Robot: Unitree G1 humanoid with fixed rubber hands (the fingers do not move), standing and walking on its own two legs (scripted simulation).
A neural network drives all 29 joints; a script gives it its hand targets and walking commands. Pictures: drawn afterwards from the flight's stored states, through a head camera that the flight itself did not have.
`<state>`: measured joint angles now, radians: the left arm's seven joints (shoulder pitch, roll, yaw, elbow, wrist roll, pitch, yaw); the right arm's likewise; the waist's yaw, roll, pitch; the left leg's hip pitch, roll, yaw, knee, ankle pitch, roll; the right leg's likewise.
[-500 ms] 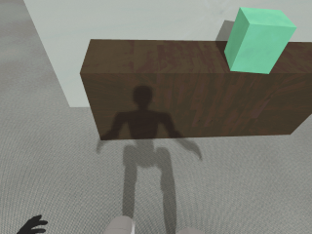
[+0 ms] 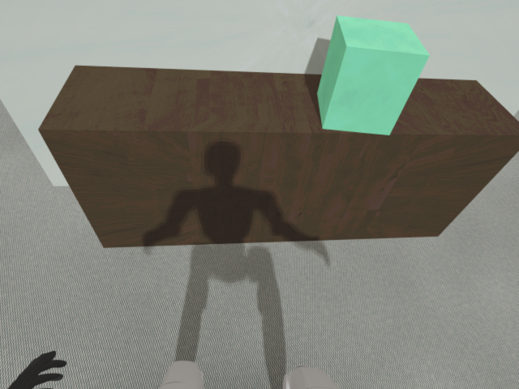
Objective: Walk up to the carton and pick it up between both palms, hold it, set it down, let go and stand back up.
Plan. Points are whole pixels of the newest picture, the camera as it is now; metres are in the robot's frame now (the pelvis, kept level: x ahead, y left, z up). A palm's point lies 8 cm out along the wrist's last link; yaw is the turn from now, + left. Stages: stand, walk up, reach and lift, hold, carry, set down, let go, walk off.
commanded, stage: walk up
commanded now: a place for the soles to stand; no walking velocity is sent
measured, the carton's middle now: (364, 77) +0.94 -0.29 +0.02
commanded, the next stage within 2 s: none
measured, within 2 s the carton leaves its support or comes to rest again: neither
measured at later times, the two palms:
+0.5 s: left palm (153, 354) +0.19 +0.17 -0.09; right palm out of the picture +0.09 -0.55 -0.04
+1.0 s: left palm out of the picture +0.10 +0.12 -0.06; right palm out of the picture +0.30 -0.54 -0.07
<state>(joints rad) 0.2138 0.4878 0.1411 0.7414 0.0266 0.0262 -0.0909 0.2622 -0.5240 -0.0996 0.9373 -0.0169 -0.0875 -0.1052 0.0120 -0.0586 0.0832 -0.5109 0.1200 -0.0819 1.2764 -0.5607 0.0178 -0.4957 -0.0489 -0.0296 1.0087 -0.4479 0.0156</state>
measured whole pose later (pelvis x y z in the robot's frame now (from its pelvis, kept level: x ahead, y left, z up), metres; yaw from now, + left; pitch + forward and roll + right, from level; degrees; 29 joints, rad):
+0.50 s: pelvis +0.06 -0.17 +0.00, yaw +0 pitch -3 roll +1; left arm 0.18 0.52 0.15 0.75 0.04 0.06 -0.10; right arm 0.34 -0.50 -0.09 0.90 -0.03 -0.12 -0.11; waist -0.02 -0.11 0.11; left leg -0.47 0.21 -0.01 0.98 -0.46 -0.06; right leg -0.54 -0.08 0.04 0.99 -0.42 -0.01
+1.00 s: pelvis +0.11 -0.24 +0.02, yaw +10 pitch -4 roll +1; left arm 0.22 0.47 0.04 0.92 0.00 -0.05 0.02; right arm 0.09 -0.45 -0.07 0.93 -0.01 -0.05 -0.01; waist 0.05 0.02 0.12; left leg -0.45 -0.04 -0.01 0.88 -0.37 0.03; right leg -0.39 -0.07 -0.06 0.96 -0.51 -0.01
